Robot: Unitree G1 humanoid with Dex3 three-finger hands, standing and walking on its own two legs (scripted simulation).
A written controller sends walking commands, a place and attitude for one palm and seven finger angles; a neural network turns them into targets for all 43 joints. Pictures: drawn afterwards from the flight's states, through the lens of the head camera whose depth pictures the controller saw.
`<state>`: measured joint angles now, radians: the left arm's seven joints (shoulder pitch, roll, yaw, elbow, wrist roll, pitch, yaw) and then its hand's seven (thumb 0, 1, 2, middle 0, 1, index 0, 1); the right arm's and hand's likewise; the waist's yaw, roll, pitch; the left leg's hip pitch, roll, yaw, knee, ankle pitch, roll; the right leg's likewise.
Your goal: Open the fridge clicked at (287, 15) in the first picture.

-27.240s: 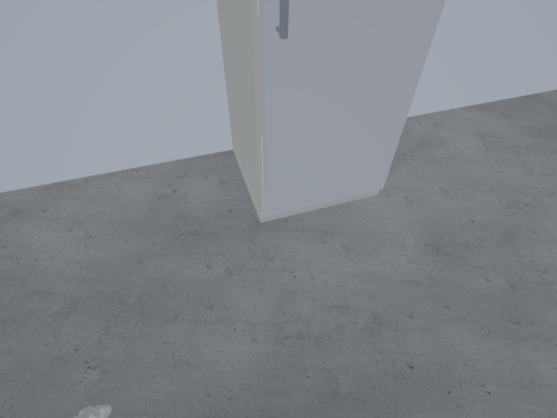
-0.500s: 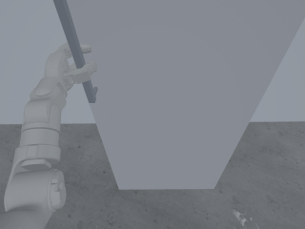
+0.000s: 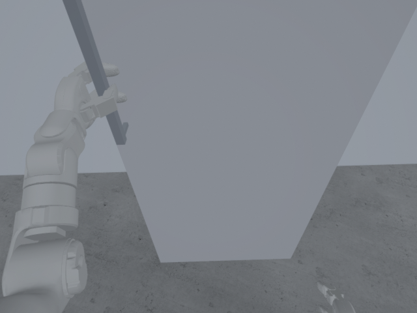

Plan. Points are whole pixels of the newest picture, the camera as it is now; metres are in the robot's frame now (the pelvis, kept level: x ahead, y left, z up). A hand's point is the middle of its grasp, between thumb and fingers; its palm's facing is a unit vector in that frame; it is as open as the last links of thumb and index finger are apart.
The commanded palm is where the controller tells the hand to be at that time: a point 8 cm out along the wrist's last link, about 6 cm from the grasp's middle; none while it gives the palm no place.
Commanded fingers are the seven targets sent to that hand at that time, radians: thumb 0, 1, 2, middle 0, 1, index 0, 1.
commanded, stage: grip the handle and tug to test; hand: left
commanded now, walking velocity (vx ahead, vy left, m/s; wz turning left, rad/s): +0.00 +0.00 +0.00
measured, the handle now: (102, 71) +0.47 +0.22 +0.26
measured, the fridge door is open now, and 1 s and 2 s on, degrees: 0 13 37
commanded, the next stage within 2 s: pull the door a little, standing still in 0.30 s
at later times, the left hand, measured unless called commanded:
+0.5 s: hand (110, 106) +0.39 +0.19 +0.23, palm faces +0.07 -1.00 -0.01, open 5.8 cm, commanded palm +0.35 +0.24 +0.23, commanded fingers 0.00 0.90 0.90 -0.45 -1.40 -0.45 -1.40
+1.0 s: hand (108, 150) +0.30 +0.17 +0.22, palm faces +0.18 -0.96 -0.20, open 6.5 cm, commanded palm +0.26 +0.22 +0.24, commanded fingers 0.00 0.90 0.90 -0.45 -1.40 -0.45 -1.40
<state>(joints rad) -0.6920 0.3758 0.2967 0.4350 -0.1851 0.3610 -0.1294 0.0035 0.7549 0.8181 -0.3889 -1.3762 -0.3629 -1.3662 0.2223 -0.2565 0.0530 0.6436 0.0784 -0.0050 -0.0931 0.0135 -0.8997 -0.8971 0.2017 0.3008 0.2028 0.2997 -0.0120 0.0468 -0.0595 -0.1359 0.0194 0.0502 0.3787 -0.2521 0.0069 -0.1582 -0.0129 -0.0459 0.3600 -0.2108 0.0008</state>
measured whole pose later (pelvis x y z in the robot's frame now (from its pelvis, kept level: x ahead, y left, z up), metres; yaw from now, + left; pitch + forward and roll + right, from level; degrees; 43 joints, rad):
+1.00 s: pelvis +0.00 +0.00 +0.00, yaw +0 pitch +1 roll -1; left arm -0.09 0.30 0.16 -0.33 -0.12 0.12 0.06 -0.06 0.63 0.78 -0.44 -1.39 -0.27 -1.32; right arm 0.12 -0.23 0.05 0.55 0.02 0.10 -0.06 0.01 -0.90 -0.90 0.20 0.30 0.20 0.30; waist 0.00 0.07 -0.04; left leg -0.19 0.02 0.04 0.46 -0.28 0.01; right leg -0.20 -0.02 -0.05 0.43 -0.24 0.01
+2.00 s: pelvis -0.07 -0.24 -0.02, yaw +37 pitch +2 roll +3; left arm -0.13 0.24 0.06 -0.54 -0.07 -0.04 0.04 -0.10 0.63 0.83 -0.49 -1.40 -0.21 -1.28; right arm 0.08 -0.20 -0.02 0.61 0.00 -0.08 -0.09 0.01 -0.90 -0.90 0.20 0.30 0.20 0.30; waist -0.03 -0.02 0.15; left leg -0.43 0.02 0.14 0.77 -0.40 -0.02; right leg -0.25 -0.06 -0.18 0.63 -0.39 -0.06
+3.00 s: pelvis +0.20 -0.50 -0.02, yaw +78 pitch -1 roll -1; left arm -0.07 0.40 0.45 -0.34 -0.09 -0.06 0.13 -0.15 0.62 0.82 -0.47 -1.40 -0.29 -1.37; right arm 0.18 -0.25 -0.02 0.65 0.01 -0.05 -0.08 0.01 -0.90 -0.90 0.20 0.30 0.23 0.31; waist -0.07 -0.01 0.12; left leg -0.40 0.01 0.10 0.85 -0.50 -0.04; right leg -0.32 -0.10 -0.17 0.61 -0.25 0.00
